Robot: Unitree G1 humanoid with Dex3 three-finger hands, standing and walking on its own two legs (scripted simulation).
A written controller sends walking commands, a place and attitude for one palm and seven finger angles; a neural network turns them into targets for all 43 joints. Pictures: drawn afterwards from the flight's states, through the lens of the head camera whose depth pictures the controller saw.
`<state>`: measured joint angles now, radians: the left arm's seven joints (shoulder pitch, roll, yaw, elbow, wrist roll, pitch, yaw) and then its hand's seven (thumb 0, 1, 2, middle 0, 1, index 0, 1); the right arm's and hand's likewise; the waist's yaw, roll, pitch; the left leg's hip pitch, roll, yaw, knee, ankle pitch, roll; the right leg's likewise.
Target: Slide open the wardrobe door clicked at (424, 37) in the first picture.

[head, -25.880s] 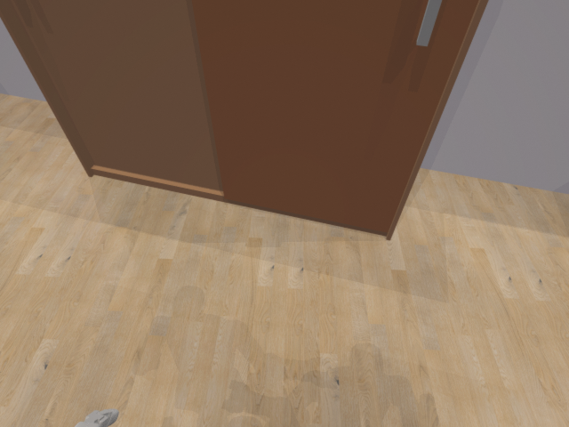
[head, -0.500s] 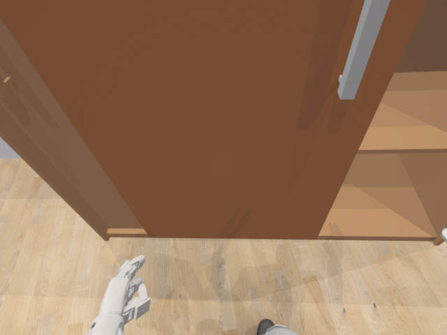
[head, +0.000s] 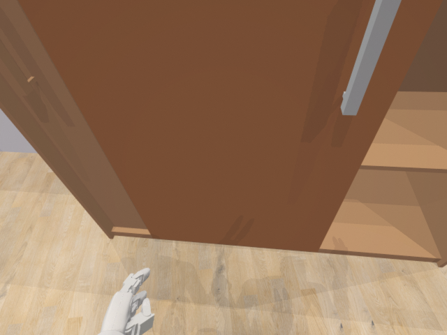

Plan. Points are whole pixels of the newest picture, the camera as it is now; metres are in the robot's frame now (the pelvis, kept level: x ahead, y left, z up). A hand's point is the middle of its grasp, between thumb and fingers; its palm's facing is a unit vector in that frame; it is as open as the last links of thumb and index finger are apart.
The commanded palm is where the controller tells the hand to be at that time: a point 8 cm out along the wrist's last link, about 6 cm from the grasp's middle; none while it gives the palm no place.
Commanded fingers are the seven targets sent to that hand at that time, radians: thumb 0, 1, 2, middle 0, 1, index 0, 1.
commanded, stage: stop stepping back and stand still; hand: right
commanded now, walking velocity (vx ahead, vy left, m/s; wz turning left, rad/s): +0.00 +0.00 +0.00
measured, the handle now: (372, 30) +0.56 -0.24 +0.26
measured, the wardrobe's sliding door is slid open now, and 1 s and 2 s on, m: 0.53 0.53 0.53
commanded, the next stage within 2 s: let the arm hang, fingers relaxed in 0.42 s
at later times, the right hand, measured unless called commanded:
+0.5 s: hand out of the picture +0.26 -0.29 +0.15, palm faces +0.37 +0.77 -0.52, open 7.4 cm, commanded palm none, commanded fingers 0.00 -0.90 -0.90 0.20 0.30 0.20 0.30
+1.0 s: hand out of the picture -0.03 -0.21 -0.18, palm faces +0.02 +0.98 -0.18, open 7.2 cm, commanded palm none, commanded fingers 0.00 -0.90 -0.90 0.20 0.30 0.20 0.30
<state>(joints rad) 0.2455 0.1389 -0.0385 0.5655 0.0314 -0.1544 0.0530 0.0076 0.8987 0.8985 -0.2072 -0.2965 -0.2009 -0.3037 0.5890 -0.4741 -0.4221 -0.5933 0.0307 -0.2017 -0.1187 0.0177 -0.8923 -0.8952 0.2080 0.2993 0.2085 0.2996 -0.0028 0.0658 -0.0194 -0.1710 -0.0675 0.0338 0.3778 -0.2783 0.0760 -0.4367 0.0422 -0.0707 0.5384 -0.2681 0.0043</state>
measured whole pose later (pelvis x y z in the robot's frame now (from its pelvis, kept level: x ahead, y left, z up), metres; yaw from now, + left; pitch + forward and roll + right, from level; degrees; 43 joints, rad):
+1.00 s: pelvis +0.02 -0.02 +0.00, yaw -2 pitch +0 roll +1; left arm 0.22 0.22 -0.01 1.09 0.01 0.03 0.03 0.00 0.91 0.90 -0.20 -0.30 -0.20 -0.30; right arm 0.31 -0.21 0.02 1.13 -0.01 0.02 -0.01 0.01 -0.95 -0.89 0.21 0.30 0.21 0.30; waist 0.00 0.03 0.07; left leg -0.10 -0.03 0.05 0.37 -0.28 0.03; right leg -0.26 0.04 0.02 0.44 -0.19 -0.04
